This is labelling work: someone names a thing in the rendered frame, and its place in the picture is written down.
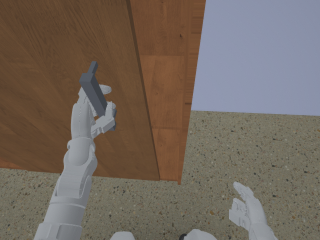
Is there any robot right forearm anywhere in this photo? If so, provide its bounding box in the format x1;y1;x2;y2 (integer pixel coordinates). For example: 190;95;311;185
248;223;278;240

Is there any robot left forearm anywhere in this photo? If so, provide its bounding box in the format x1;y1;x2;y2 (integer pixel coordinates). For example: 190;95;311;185
33;137;98;240

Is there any right robot hand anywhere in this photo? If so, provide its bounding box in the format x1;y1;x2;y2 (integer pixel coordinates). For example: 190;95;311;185
229;181;268;231

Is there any handle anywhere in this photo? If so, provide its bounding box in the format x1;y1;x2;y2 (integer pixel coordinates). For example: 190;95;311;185
79;61;117;131

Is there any robot right thigh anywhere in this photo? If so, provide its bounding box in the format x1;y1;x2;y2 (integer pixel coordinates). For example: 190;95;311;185
183;230;217;240

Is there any left robot hand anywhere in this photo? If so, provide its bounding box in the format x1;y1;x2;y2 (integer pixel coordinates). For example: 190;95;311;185
71;84;116;140

